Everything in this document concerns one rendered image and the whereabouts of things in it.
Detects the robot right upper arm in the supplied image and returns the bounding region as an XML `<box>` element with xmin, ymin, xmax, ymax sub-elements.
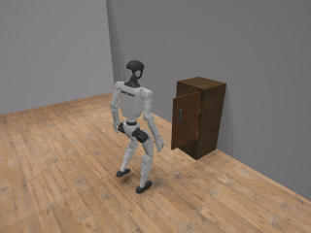
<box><xmin>141</xmin><ymin>87</ymin><xmax>154</xmax><ymax>121</ymax></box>

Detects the robot left upper arm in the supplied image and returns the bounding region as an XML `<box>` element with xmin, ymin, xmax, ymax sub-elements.
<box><xmin>110</xmin><ymin>82</ymin><xmax>125</xmax><ymax>109</ymax></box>

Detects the humanoid robot torso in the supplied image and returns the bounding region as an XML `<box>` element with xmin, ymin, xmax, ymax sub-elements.
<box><xmin>120</xmin><ymin>81</ymin><xmax>144</xmax><ymax>138</ymax></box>

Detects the robot right hand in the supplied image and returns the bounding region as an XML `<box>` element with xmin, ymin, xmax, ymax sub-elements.
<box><xmin>154</xmin><ymin>137</ymin><xmax>165</xmax><ymax>153</ymax></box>

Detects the robot left forearm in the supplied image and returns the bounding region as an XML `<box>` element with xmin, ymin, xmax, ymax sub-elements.
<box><xmin>110</xmin><ymin>106</ymin><xmax>120</xmax><ymax>122</ymax></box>

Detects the cupboard door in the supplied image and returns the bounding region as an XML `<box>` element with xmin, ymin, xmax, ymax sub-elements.
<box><xmin>171</xmin><ymin>91</ymin><xmax>201</xmax><ymax>150</ymax></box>

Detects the robot left hand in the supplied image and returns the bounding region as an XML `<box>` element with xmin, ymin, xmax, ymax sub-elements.
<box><xmin>113</xmin><ymin>120</ymin><xmax>121</xmax><ymax>133</ymax></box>

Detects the robot right forearm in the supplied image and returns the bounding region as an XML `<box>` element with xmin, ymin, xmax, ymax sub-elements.
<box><xmin>147</xmin><ymin>114</ymin><xmax>160</xmax><ymax>140</ymax></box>

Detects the handle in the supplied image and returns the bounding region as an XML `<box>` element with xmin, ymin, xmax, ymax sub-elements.
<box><xmin>176</xmin><ymin>108</ymin><xmax>183</xmax><ymax>121</ymax></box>

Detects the left robot foot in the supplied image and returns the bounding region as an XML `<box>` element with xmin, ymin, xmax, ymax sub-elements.
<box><xmin>116</xmin><ymin>168</ymin><xmax>131</xmax><ymax>178</ymax></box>

